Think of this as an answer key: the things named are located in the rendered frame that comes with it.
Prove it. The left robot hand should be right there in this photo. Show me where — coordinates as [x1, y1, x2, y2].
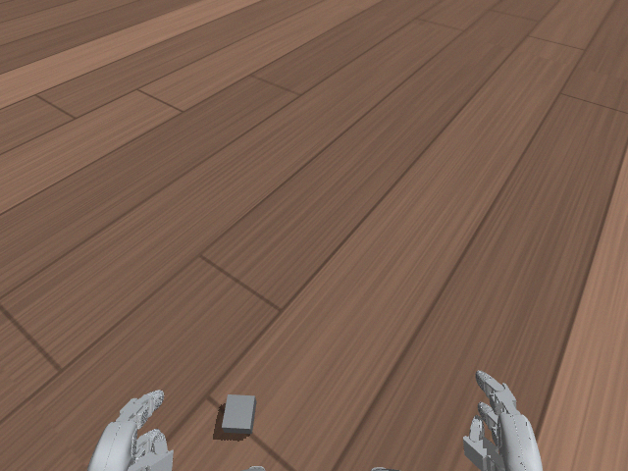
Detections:
[87, 390, 174, 471]

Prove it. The small box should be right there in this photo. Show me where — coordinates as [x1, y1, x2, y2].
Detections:
[222, 394, 256, 434]

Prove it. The right robot hand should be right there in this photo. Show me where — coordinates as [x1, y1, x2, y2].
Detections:
[463, 370, 543, 471]

